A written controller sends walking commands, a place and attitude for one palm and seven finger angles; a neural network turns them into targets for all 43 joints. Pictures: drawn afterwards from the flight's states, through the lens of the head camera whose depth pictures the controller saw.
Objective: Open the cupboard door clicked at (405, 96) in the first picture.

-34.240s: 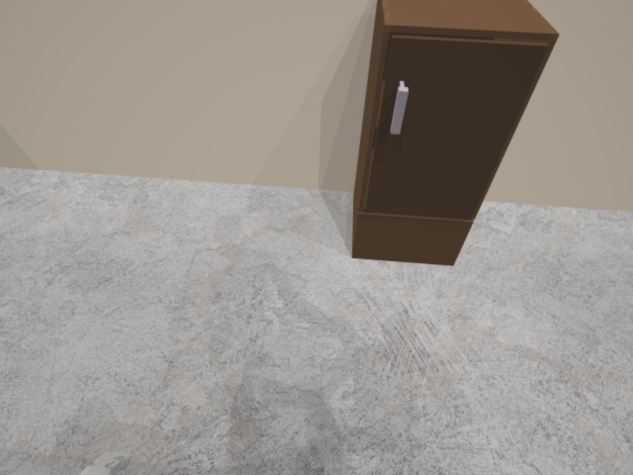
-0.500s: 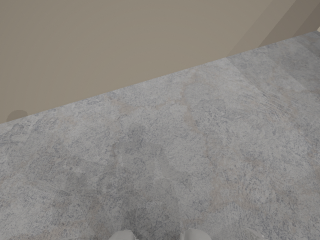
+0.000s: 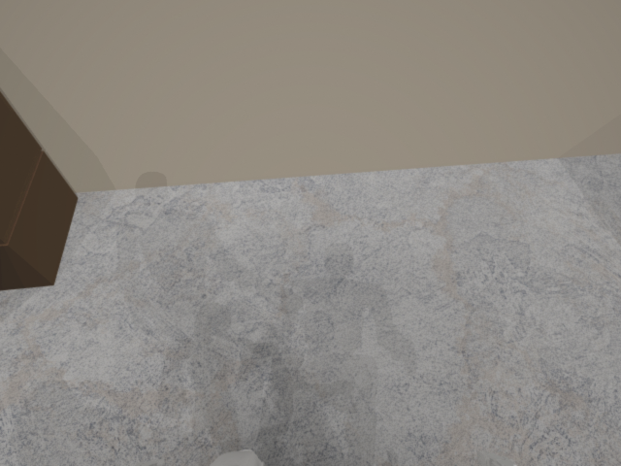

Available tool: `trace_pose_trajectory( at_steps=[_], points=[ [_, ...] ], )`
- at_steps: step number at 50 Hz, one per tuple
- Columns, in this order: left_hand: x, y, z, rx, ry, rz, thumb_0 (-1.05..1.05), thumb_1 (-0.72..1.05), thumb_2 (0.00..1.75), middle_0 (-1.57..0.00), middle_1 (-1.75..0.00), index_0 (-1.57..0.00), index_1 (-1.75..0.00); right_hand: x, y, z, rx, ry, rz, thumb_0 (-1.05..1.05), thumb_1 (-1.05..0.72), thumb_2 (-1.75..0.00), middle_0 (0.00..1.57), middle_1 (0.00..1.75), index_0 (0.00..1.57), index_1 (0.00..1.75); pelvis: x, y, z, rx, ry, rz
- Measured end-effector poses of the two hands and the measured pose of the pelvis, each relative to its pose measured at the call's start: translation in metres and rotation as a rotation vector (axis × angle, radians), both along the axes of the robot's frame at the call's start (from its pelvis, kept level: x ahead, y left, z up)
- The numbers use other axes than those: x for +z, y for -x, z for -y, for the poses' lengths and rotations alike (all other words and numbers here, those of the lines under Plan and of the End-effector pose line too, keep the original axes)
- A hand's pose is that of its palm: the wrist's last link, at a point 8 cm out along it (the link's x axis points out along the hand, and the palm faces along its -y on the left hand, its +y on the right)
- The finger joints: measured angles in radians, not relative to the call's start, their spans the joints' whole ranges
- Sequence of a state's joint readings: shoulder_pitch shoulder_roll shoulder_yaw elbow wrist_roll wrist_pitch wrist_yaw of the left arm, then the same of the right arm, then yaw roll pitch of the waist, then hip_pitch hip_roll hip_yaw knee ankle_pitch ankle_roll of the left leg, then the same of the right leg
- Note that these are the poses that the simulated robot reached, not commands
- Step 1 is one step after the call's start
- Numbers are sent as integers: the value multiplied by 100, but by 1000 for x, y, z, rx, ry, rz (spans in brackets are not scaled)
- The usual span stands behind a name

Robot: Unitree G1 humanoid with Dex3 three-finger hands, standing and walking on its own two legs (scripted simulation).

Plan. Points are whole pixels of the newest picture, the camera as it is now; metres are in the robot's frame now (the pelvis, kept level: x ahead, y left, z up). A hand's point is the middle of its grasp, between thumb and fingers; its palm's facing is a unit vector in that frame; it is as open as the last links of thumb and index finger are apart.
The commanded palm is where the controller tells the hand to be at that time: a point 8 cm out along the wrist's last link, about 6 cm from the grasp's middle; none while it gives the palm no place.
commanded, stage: turn to face it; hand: left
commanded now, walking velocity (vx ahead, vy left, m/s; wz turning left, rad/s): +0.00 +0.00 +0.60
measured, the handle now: out of the picture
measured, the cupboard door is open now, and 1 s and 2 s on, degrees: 49 49 49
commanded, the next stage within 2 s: take the last steps up to it in 1.54 s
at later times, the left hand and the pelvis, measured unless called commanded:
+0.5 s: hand out of the picture +0.06 +0.18 -0.14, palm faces +0.28 -0.92 -0.29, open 7.4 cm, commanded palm none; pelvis +0.02 -0.04 +0.00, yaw +18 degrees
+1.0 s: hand out of the picture +0.00 +0.21 -0.15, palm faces +0.57 -0.78 -0.25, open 7.4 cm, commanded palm none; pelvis +0.04 -0.03 +0.01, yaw +35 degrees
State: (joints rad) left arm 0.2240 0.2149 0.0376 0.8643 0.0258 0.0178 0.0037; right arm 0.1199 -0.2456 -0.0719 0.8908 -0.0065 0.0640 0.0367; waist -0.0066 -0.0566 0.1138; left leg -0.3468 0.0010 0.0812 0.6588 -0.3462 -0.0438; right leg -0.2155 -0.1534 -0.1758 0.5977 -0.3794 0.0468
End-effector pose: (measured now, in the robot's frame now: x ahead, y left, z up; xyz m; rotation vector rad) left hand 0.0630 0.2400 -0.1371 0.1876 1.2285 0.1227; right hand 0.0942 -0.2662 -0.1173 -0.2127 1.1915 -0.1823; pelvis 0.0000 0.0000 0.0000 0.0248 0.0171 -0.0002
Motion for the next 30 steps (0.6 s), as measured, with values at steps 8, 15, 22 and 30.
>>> trace_pose_trajectory(
  at_steps=[8, 15, 22, 30],
  points=[
    [-6, 12, -26, 118, -16, -31, 1, 91, 90, -21, -30, -20, -30, 7, -31, -20, 123, 38, 31, 0, -91, -90, 21, 30, 20, 30, 0, -4, -3, 97, 32, -3],
    [19, -6, -21, 170, -56, 76, 1, 91, 90, -20, -30, -19, -30, -1, -32, -13, 174, 3, -27, 0, -91, -90, 21, 30, 20, 30, 6, -9, 15, 172, 42, 1],
    [28, 6, 2, 231, -113, 116, 1, 91, 90, -20, -30, -20, -30, -22, -57, 11, 220, -30, -52, 1, -91, -90, 21, 30, 20, 30, -2, -16, 40, 267, 23, 7],
    [20, 51, 30, 363, -41, 38, 1, 90, 90, -21, -30, -20, -30, -2, -104, -5, 342, -18, -45, 1, -91, -90, 20, 30, 20, 30, 9, -28, 43, 380, -10, 8]
  ],
)
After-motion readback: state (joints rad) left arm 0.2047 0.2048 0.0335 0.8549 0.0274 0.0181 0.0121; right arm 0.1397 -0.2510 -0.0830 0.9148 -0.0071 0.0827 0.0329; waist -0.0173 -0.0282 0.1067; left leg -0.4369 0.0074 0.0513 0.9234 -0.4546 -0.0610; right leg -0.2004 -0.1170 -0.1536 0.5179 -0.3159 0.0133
